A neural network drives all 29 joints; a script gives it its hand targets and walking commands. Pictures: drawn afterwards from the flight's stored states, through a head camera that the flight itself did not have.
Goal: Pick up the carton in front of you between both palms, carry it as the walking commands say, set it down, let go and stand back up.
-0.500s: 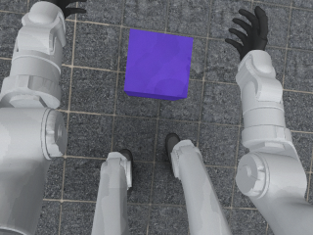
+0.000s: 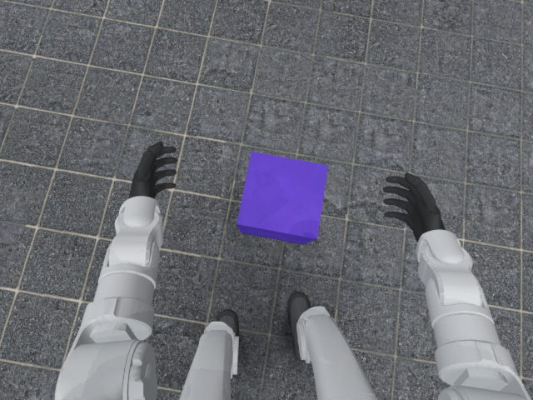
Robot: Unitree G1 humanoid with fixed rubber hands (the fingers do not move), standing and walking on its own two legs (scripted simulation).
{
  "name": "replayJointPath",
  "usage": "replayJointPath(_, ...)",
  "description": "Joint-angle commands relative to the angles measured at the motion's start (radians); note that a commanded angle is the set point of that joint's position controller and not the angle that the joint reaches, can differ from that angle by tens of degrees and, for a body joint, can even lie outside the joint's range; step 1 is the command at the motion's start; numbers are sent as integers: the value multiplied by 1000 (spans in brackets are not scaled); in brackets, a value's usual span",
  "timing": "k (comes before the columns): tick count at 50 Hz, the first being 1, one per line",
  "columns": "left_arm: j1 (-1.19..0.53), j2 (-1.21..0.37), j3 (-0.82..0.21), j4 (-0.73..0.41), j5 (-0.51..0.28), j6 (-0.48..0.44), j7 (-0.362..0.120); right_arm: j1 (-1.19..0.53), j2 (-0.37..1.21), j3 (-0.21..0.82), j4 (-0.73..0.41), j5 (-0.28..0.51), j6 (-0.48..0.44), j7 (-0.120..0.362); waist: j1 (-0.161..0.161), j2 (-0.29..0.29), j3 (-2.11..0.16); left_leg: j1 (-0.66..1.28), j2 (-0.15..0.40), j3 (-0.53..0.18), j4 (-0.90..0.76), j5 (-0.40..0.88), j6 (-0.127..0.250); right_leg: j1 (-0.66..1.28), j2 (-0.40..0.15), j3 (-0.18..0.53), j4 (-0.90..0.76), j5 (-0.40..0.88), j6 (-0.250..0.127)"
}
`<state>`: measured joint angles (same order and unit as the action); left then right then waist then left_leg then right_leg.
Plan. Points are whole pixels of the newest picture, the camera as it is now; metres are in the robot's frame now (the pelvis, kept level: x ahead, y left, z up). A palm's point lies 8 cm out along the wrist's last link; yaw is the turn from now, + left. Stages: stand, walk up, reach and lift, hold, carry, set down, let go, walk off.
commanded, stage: let go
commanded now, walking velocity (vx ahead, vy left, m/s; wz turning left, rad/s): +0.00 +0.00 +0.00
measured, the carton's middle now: (280, 202) +0.47 -0.07 -0.58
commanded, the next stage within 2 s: stand in 1.06 s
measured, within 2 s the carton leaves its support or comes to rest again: neither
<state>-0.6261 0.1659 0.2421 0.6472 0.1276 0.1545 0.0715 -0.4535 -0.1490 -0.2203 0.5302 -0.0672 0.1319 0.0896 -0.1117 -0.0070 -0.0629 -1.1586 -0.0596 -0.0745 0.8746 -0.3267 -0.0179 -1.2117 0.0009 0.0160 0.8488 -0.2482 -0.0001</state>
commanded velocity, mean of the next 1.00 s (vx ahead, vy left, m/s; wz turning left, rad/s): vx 0.00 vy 0.00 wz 0.00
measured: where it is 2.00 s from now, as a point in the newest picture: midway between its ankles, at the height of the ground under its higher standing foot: (264, 348)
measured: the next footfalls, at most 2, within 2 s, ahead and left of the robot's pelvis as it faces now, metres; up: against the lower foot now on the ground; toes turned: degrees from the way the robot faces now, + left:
none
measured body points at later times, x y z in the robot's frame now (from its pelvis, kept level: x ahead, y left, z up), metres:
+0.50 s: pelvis +0.06 +0.00 +0.06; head +0.13 +0.01 +0.51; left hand +0.29 +0.21 -0.03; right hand +0.22 -0.24 -0.01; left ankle +0.02 +0.12 -0.67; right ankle +0.06 -0.12 -0.67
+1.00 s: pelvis +0.06 +0.01 +0.07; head +0.06 +0.01 +0.52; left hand +0.24 +0.23 -0.01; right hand +0.22 -0.24 +0.00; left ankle +0.02 +0.12 -0.67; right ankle +0.06 -0.12 -0.67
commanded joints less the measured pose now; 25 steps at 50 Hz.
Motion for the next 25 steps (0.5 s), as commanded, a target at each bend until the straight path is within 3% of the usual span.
replayJointPath(1,-74,82,-16,-156,-20,-48,-5,53,-108,31,-102,29,-38,17,-12,61,-665,328,-17,69,-148,133,-11,692,27,-19,-65,289,19)
replayJointPath(8,236,87,-50,-108,-53,-114,-39,310,-103,114,-143,80,-94,1,12,-20,-499,364,-11,74,-225,111,10,940,11,28,-143,399,30)
replayJointPath(13,428,110,-69,-135,-66,-154,-50,503,-113,159,-211,96,-121,-17,21,-42,-413,494,-8,67,-286,169,22,1062,9,44,-200,517,42)
replayJointPath(16,521,116,-83,-166,-74,-168,-55,578,-122,176,-238,106,-126,-24,33,-23,-340,609,-4,62,-334,204,24,1091,12,40,-246,524,48)
replayJointPath(25,730,106,-140,-224,-91,-149,-89,643,-155,177,-210,104,-113,-17,91,68,-100,896,24,47,-472,308,-2,1109,42,-5,-392,343,33)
